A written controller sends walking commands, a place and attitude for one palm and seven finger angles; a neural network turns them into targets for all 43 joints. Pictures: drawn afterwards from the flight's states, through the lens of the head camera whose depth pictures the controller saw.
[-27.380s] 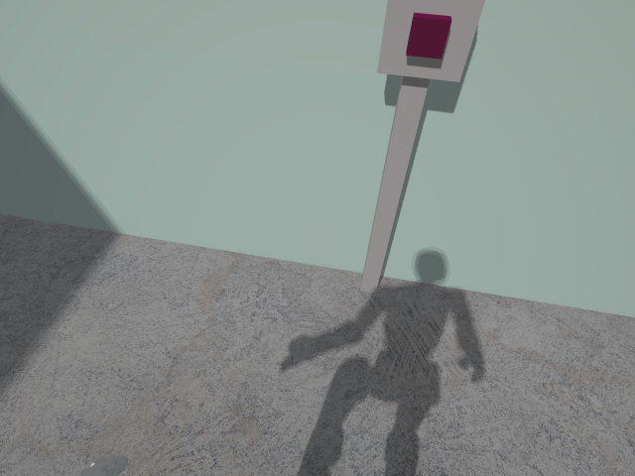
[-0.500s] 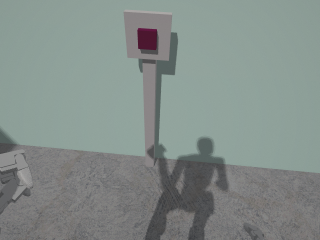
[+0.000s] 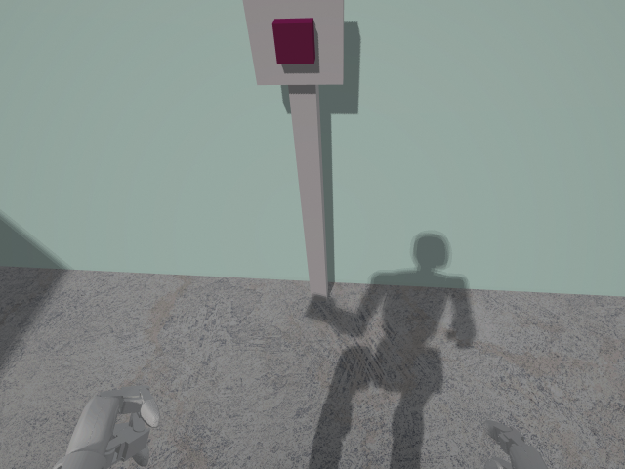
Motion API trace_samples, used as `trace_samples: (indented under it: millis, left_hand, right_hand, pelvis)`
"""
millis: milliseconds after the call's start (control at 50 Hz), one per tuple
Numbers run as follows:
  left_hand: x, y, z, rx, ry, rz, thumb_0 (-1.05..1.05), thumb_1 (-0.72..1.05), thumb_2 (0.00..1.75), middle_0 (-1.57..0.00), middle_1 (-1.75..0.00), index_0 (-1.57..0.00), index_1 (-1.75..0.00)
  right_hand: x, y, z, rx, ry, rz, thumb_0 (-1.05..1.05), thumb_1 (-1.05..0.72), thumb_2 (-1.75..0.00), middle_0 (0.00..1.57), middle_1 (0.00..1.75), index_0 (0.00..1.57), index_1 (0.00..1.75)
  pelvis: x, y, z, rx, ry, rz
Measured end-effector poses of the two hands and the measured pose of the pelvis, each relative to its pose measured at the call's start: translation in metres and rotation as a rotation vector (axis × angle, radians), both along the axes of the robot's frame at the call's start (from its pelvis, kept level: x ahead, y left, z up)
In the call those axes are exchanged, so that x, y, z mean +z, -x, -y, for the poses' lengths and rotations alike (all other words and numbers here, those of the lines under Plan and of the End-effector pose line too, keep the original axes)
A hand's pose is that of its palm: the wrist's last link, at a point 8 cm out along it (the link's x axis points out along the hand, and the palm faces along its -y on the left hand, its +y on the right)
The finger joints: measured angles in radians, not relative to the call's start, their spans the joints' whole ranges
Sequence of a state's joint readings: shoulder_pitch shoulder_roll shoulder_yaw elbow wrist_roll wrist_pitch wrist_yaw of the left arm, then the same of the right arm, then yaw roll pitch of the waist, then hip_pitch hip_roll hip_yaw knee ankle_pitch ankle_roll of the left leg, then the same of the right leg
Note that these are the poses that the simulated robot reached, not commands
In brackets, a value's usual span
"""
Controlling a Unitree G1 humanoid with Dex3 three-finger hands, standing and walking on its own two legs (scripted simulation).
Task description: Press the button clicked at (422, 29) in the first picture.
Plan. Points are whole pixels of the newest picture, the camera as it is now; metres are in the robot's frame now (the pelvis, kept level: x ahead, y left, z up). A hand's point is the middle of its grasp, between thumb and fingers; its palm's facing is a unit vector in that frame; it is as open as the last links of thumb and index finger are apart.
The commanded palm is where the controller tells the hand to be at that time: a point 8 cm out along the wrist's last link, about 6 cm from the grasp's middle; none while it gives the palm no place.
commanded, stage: let the arm hang, fingers relaxed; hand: left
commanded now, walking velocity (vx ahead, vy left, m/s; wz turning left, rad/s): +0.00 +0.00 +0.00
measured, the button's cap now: (295, 41) +0.79 +0.07 +0.20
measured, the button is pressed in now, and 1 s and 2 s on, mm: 0 0 0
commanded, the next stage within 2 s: stand and wait in 0.94 s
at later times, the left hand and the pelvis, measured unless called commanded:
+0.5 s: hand out of the picture -0.02 +0.23 -0.15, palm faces -0.01 -0.95 -0.31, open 6.3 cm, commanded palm none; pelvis -0.01 +0.00 +0.02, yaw +0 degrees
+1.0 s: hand out of the picture +0.10 +0.21 -0.14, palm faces -0.04 -0.95 -0.30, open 7.4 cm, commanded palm none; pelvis +0.01 -0.01 +0.02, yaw -1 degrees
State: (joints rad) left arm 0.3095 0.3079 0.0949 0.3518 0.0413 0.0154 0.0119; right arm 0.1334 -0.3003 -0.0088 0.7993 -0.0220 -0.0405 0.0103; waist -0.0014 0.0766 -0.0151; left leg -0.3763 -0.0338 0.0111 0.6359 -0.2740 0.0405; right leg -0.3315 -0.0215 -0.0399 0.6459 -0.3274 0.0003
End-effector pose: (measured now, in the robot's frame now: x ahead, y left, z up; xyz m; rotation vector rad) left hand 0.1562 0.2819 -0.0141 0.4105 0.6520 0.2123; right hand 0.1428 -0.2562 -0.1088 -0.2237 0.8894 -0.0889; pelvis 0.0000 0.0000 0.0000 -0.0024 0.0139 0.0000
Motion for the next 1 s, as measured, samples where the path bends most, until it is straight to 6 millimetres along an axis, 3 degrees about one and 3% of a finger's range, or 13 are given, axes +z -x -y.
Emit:
trace_samples:
  millis: [60,140,260,380,480,620,820,1000]
  left_hand:
    - [-0.062,0.042,0.022,0.023,0.117,-0.265,0.01,0.90,0.90,-1.14,-1.35,-1.15,-1.34]
    - [-0.108,0.100,0.053,0.042,0.234,-0.502,0.01,0.90,0.90,-1.02,-1.22,-1.02,-1.21]
    - [-0.116,0.158,0.039,0.159,0.246,-0.649,0.01,0.90,0.90,-0.81,-1.01,-0.81,-1.01]
    - [-0.105,0.185,0.018,0.209,0.192,-0.734,0.01,0.90,0.90,-0.60,-0.76,-0.60,-0.76]
    - [-0.096,0.180,0.006,0.222,0.151,-0.732,0.01,0.90,0.90,-0.43,-0.56,-0.43,-0.56]
    - [-0.091,0.143,0.003,0.193,0.132,-0.656,0.00,0.90,0.90,-0.26,-0.38,-0.27,-0.38]
    - [-0.088,0.087,0.015,0.128,0.145,-0.559,0.00,0.90,0.90,-0.21,-0.31,-0.21,-0.31]
    - [-0.086,0.064,0.021,0.111,0.143,-0.545,0.00,0.90,0.90,-0.20,-0.30,-0.20,-0.30]
  right_hand:
    - [0.001,0.023,0.006,-0.021,0.026,-0.080,0.01,-0.90,-0.90,0.20,0.30,0.20,0.30]
    - [0.005,0.062,0.013,-0.050,0.073,-0.210,0.01,-0.90,-0.90,0.20,0.30,0.20,0.30]
    - [0.002,0.112,0.014,-0.076,0.090,-0.389,0.01,-0.90,-0.90,0.20,0.30,0.20,0.30]
    - [-0.010,0.138,0.003,-0.105,0.044,-0.461,0.01,-0.90,-0.90,0.20,0.30,0.20,0.30]
    - [-0.017,0.144,-0.004,-0.119,0.008,-0.472,0.01,-0.90,-0.90,0.20,0.30,0.20,0.30]
    - [-0.019,0.136,-0.002,-0.129,-0.001,-0.454,0.01,-0.90,-0.90,0.20,0.30,0.20,0.30]
    - [-0.009,0.110,0.020,-0.138,0.041,-0.405,0.01,-0.90,-0.90,0.20,0.30,0.20,0.30]
    - [-0.002,0.086,0.038,-0.132,0.073,-0.379,0.01,-0.90,-0.90,0.20,0.30,0.20,0.30]
  pelvis:
    - [0.002,0.004,0.003,-0.002,-0.004,0.013]
    - [0.006,0.008,0.006,0.001,0.003,0.031]
    - [0.013,0.013,0.006,0.013,0.017,0.036]
    - [0.016,0.014,0.003,0.009,0.016,0.040]
    - [0.017,0.013,0.001,0.001,0.012,0.046]
    - [0.019,0.009,0.001,-0.006,0.005,0.049]
    - [0.021,0.001,0.006,-0.009,0.000,0.044]
    - [0.023,-0.009,0.012,-0.011,-0.002,0.037]
